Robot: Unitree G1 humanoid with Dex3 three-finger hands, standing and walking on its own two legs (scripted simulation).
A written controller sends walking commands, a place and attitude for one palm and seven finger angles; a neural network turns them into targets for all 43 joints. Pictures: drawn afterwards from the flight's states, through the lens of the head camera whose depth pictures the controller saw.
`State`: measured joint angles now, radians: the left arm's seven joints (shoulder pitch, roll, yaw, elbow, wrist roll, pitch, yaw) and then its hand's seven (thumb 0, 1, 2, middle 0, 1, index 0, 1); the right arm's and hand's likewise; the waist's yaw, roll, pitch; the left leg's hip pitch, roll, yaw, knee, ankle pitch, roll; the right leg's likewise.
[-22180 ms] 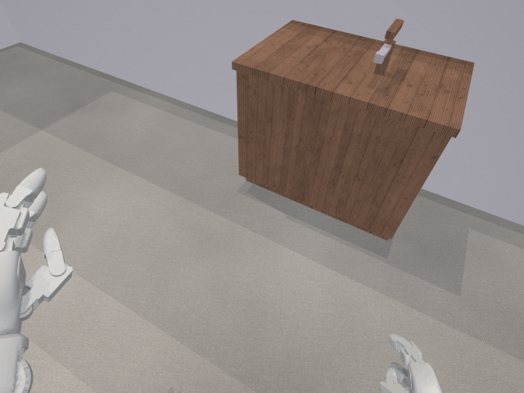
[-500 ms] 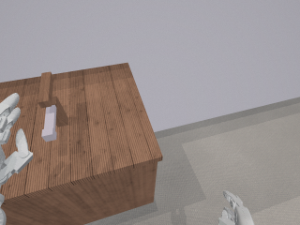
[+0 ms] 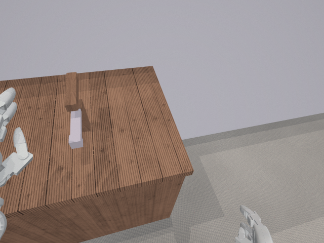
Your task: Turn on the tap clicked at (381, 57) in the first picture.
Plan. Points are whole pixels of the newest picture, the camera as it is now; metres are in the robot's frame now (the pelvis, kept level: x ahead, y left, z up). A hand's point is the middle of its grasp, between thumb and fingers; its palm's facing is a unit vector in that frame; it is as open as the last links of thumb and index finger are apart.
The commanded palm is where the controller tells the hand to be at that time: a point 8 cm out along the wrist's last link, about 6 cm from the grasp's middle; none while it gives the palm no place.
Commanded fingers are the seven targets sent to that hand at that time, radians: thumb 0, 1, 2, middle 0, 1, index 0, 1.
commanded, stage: come to a stop and stand still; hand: left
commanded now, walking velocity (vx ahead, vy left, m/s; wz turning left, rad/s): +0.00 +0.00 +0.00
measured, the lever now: (76, 141) +0.34 +0.26 +0.03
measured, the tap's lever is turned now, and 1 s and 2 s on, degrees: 0 0 0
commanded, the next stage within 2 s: look again from close up in 0.44 s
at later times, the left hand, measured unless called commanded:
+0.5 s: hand (14, 151) +0.22 +0.29 +0.16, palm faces +0.39 -0.85 -0.36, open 7.4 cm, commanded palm +0.16 +0.32 +0.18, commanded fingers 0.00 0.90 0.90 -0.20 -0.30 -0.20 -0.30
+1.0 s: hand (30, 155) +0.22 +0.26 +0.16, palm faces +0.38 -0.85 -0.38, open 7.4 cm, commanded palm +0.16 +0.30 +0.18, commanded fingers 0.00 0.90 0.90 -0.20 -0.30 -0.20 -0.30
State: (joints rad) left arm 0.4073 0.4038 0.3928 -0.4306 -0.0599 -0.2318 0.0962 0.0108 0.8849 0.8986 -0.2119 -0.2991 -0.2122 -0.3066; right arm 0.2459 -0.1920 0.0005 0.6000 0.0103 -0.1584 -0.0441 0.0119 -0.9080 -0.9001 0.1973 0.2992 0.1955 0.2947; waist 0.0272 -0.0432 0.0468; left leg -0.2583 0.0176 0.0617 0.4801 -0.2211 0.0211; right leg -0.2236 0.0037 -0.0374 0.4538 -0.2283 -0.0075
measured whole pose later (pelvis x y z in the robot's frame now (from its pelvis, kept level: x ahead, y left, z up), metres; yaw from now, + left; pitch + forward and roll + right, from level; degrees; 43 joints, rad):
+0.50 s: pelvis +0.01 +0.04 +0.00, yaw +1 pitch -1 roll -2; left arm 0.40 0.37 0.35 -0.48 -0.03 -0.20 0.10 0.01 0.89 0.90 -0.20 -0.30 -0.20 -0.31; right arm 0.21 -0.18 0.02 0.57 0.00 -0.12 -0.02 0.01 -0.90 -0.90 0.20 0.30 0.20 0.30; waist 0.03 -0.04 0.05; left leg -0.24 -0.03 0.07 0.47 -0.23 0.07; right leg -0.18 -0.04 -0.03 0.40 -0.21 0.04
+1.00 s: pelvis +0.01 +0.02 +0.00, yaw +1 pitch -1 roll -1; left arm 0.44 0.35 0.34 -0.44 -0.04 -0.19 0.11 0.01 0.89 0.90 -0.21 -0.30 -0.21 -0.31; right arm 0.22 -0.20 0.00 0.59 0.01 -0.11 -0.04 0.01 -0.91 -0.90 0.20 0.30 0.20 0.30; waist 0.01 0.00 0.04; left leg -0.23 0.00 0.06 0.45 -0.22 0.04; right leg -0.17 -0.01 -0.04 0.39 -0.20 0.01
